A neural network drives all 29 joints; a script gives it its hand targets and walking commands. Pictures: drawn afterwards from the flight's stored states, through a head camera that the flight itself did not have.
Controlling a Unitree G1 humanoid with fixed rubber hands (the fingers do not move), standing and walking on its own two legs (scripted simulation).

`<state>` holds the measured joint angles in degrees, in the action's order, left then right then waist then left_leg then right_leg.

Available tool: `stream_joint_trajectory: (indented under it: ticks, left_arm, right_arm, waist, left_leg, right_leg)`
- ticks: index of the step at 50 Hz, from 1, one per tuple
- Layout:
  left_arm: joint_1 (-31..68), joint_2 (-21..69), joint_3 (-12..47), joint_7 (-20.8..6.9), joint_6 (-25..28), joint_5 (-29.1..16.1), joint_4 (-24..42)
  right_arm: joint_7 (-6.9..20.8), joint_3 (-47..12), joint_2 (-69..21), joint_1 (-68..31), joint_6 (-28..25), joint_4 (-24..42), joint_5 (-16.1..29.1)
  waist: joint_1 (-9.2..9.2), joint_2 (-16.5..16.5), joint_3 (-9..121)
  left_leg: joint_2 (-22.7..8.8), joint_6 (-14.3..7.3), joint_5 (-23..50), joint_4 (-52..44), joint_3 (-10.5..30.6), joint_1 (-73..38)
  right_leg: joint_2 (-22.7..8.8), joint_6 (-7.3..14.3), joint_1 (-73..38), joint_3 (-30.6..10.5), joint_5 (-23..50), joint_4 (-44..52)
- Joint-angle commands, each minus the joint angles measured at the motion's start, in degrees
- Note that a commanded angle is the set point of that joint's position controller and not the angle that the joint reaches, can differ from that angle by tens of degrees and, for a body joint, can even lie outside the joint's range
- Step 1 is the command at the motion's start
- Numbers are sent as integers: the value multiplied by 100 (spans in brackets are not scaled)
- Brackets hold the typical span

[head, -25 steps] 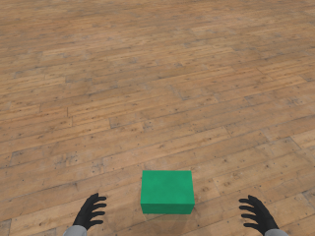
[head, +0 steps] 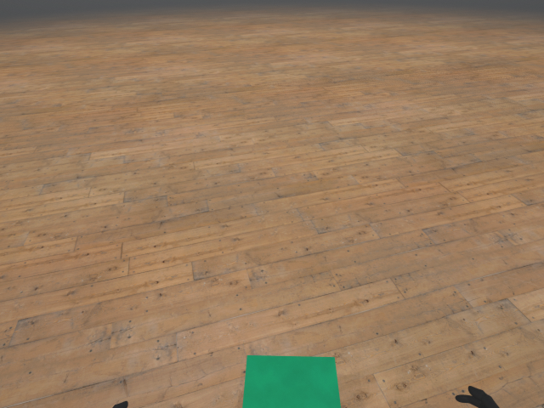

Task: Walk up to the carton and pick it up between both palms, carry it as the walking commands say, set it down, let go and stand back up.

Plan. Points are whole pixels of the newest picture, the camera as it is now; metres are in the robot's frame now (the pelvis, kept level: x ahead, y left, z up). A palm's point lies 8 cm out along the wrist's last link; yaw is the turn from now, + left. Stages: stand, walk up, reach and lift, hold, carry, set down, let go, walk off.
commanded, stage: stand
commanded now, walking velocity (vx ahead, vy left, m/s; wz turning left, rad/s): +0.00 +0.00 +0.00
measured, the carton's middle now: (290, 399) +0.42 -0.01 -0.67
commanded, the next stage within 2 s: none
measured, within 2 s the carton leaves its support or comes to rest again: neither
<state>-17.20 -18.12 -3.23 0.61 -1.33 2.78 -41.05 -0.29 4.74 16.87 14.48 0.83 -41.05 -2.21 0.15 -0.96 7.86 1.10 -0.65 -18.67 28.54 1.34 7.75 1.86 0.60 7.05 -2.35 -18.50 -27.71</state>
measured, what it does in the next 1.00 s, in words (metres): shifts its weight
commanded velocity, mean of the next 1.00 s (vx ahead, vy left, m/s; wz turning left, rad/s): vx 0.00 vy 0.00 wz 0.00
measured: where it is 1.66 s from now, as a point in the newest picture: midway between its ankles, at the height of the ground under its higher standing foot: outside the picture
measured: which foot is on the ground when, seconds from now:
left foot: down 0.00-1.00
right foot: down 0.00-1.00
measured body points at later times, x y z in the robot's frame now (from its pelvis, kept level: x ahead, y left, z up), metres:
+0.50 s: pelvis -0.05 +0.00 +0.00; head -0.11 +0.01 +0.45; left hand +0.04 +0.29 -0.11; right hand +0.03 -0.28 -0.10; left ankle -0.03 +0.11 -0.74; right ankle -0.04 -0.11 -0.74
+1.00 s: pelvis -0.08 +0.00 +0.00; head -0.12 +0.01 +0.45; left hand -0.01 +0.29 -0.13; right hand +0.01 -0.29 -0.11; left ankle -0.04 +0.11 -0.74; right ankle -0.04 -0.11 -0.74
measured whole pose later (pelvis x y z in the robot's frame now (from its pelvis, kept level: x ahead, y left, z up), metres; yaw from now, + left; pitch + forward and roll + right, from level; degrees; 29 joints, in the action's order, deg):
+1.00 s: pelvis -0.08 +0.00 +0.00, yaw +1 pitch -4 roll +0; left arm -15.2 -19.4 -0.4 -0.4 1.7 1.7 -56.0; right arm 0.4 1.8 18.1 13.5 -1.8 -56.7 -1.1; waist 0.7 -1.3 3.0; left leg 1.6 -0.9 -10.5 25.4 1.8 11.0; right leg 1.3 0.3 10.2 -1.8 -10.8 -25.0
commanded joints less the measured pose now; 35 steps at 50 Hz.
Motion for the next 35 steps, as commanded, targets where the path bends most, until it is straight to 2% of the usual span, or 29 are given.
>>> stream_joint_trajectory:
  ticks: [1, 2, 3, 4, 5, 6, 7, 8, 9, 11, 12, 13, 14, 15, 16, 17, 19, 20, 21, 23, 24, 25, 26, 28, 29, 31, 32, 34, 35]
  left_arm:
    - [412, -926, -210, 71, 298, 9, 441]
    - [429, -991, -229, 79, 304, 7, 454]
    - [570, -968, -198, 57, 325, 17, 459]
    - [472, -1030, -229, 54, 350, -39, 381]
    - [570, -1041, -246, 50, 350, -17, 443]
    - [566, -1093, -247, 35, 362, -39, 419]
    - [522, -1022, -217, 20, 400, -27, 372]
    - [562, -1074, -225, 3, 402, -48, 346]
    - [542, -1082, -217, 2, 391, -40, 309]
    - [618, -961, -184, -12, 427, -19, 239]
    - [588, -1051, -197, -35, 430, -60, 190]
    - [601, -1041, -171, -31, 446, -57, 175]
    - [558, -1094, -211, -41, 452, -57, 110]
    - [511, -1110, -196, -43, 452, -51, 64]
    - [564, -1065, -169, -37, 457, -64, 31]
    - [560, -1102, -192, -20, 457, -19, -23]
    - [535, -1128, -162, -8, 486, -39, -127]
    - [623, -1219, -131, -11, 439, -71, -120]
    - [635, -1069, -117, -12, 461, -105, -166]
    - [531, -1156, -88, -29, 442, -81, -242]
    - [555, -1182, -134, -23, 462, -28, -262]
    - [523, -1123, -92, -22, 455, -51, -301]
    - [438, -1179, -93, -35, 499, -81, -367]
    - [527, -1193, -76, -45, 483, -111, -412]
    - [518, -1134, -59, -29, 486, -103, -485]
    - [489, -1265, -91, -40, 476, -112, -566]
    - [475, -1143, -35, -50, 481, -83, -564]
    - [405, -1188, -36, -51, 483, -85, -667]
    - [484, -1147, -29, -48, 478, -73, -708]
  right_arm:
    - [-18, 244, 1068, -541, -259, 488, 0]
    - [-29, 232, 986, -408, -277, 508, 23]
    - [-36, 250, 1137, -498, -292, 514, -23]
    - [-10, 174, 992, -444, -295, 440, -2]
    - [0, 209, 1114, -468, -320, 408, -4]
    - [-4, 179, 1060, -378, -327, 403, 9]
    - [-10, 174, 1155, -444, -342, 336, 20]
    - [1, 176, 1253, -395, -348, 335, 22]
    - [-2, 123, 1074, -481, -369, 291, 24]
    - [-28, 91, 1079, -445, -418, 175, 34]
    - [-42, 86, 1114, -567, -428, 170, 12]
    - [-20, 88, 1097, -493, -424, 153, 4]
    - [-16, 109, 1195, -410, -444, 57, 35]
    - [8, 116, 1142, -447, -451, 14, 34]
    - [9, 77, 1207, -349, -447, -15, 26]
    - [-7, 110, 1224, -344, -433, -103, 34]
    - [-7, 59, 1149, -344, -429, -211, -1]
    - [17, 84, 1289, -406, -422, -232, 69]
    - [3, 48, 1106, -356, -440, -330, 57]
    - [23, 56, 1265, -337, -446, -411, 45]
    - [17, 53, 1214, -354, -422, -491, 33]
    - [-1, 85, 1264, -436, -430, -485, 11]
    - [7, 41, 1185, -230, -450, -556, 57]
    - [23, 24, 1247, -388, -465, -552, 39]
    - [22, 12, 1223, -351, -452, -633, 59]
    - [-19, -11, 1235, -388, -452, -749, 63]
    - [-25, -27, 1237, -425, -448, -773, 77]
    - [-13, 5, 1246, -435, -454, -808, 84]
    - [-17, -4, 1271, -418, -445, -829, 59]
  waist:
    - [69, 155, -862]
    - [-11, -4, -815]
    - [-6, 258, -870]
    - [-30, 30, -892]
    - [40, 71, -831]
    - [-6, 66, -843]
    - [35, 323, -833]
    - [-20, 425, -891]
    - [13, 208, -894]
    - [26, 254, -694]
    - [58, 138, -836]
    - [22, 257, -825]
    - [26, 135, -824]
    - [104, -28, -861]
    - [-33, 248, -876]
    - [33, 232, -809]
    - [48, -156, -748]
    - [-24, -57, -906]
    - [18, -4, -835]
    - [-43, 147, -1115]
    - [43, -20, -1131]
    - [63, 141, -1088]
    - [-1, -36, -958]
    - [-6, 47, -1091]
    - [-3, 353, -871]
    - [83, 231, -1066]
    - [54, 245, -1151]
    - [82, 224, -1160]
    - [61, 65, -1173]
  left_leg:
    - [-553, -19, 2002, -585, 472, 247]
    - [-547, -94, 1742, -546, 523, 309]
    - [-550, -33, 1736, -635, 402, 467]
    - [-559, -100, 1627, -689, 475, 389]
    - [-562, -106, 1535, -663, 479, 368]
    - [-597, -57, 1466, -799, 489, 370]
    - [-596, -65, 1349, -787, 519, 426]
    - [-564, -91, 729, -927, 556, 607]
    - [-599, -109, 625, -920, 640, 550]
    - [-624, -70, 875, -926, 639, 523]
    - [-623, -117, 884, -898, 673, 558]
    - [-575, -49, 810, -958, 645, 549]
    - [-606, -93, 485, -1022, 794, 604]
    - [-601, -125, 477, -947, 718, 490]
    - [-558, -108, 403, -951, 677, 585]
    - [-542, -58, 483, -989, 712, 500]
    - [-558, -100, 661, -867, 704, 424]
    - [-598, -102, 413, -959, 736, 482]
    - [-581, -104, 237, -965, 734, 514]
    - [-529, -86, -131, -971, 823, 652]
    - [-521, -117, -306, -1014, 830, 742]
    - [-585, -139, -271, -1005, 850, 700]
    - [-541, -174, 40, -976, 818, 545]
    - [-608, -196, -159, -962, 873, 668]
    - [-637, -166, -63, -1022, 891, 585]
    - [-636, -215, -7, -1163, 970, 796]
    - [-681, -214, -135, -1191, 983, 816]
    - [-618, -171, -72, -1088, 951, 779]
    - [-607, -210, -157, -1067, 888, 825]
  right_leg:
    - [-558, 21, 634, -452, 2111, 508]
    - [-559, 75, 624, -488, 1905, 576]
    - [-621, 86, 516, -547, 1810, 551]
    - [-624, 97, 622, -609, 1672, 576]
    - [-593, 98, 527, -623, 1624, 672]
    - [-600, 76, 592, -599, 1338, 659]
    - [-612, 121, 543, -651, 1257, 663]
    - [-590, 108, 549, -667, 844, 697]
    - [-541, 112, 614, -659, 734, 710]
    - [-573, 133, 440, -616, 942, 655]
    - [-568, 128, 576, -701, 1012, 695]
    - [-560, 137, 570, -681, 868, 699]
    - [-578, 145, 553, -677, 770, 687]
    - [-634, 167, 638, -748, 668, 753]
    - [-641, 152, 687, -770, 578, 735]
    - [-553, 143, 659, -720, 465, 763]
    - [-619, 124, 644, -761, 376, 804]
    - [-570, 122, 839, -739, 352, 836]
    - [-628, 126, 764, -807, 245, 845]
    - [-584, 167, 1002, -842, -287, 968]
    - [-537, 147, 952, -779, -345, 903]
    - [-604, 157, 957, -829, -215, 989]
    - [-663, 192, 967, -907, -325, 908]
    - [-632, 180, 975, -879, -242, 955]
    - [-639, 192, 765, -863, -39, 909]
    - [-623, 198, 703, -815, 112, 796]
    - [-565, 179, 736, -749, 195, 771]
    - [-620, 220, 800, -842, -110, 893]
    - [-646, 199, 825, -807, -132, 927]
